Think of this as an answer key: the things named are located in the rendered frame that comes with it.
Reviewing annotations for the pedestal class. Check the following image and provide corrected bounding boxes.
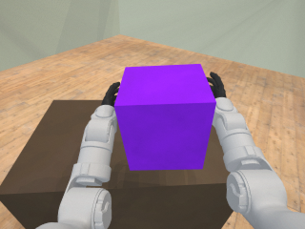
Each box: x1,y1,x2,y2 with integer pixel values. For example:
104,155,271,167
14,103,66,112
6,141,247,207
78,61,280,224
0,99,234,229

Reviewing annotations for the right robot forearm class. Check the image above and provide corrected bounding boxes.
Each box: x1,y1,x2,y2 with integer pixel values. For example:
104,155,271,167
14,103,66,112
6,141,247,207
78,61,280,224
212,97,288,204

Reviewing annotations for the right robot hand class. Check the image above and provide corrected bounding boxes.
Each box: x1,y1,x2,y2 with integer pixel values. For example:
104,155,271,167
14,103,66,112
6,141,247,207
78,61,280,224
206,72,227,98

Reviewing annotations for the left robot upper arm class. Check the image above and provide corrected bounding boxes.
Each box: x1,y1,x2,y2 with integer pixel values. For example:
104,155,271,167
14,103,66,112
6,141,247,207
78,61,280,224
35,187,112,229

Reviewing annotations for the left robot hand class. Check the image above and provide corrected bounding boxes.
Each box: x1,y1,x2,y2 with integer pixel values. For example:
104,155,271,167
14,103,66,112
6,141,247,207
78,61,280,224
101,81,120,107

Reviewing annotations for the carton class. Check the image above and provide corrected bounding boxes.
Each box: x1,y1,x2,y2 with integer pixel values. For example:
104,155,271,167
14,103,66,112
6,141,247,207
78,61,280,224
114,64,216,171

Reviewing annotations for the left robot forearm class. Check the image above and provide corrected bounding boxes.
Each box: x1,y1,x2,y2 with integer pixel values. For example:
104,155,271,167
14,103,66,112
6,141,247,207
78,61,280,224
57,105,117,222

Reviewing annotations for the right robot upper arm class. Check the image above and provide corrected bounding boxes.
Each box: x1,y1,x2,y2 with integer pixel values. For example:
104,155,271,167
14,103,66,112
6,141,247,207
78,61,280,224
226,169,305,229

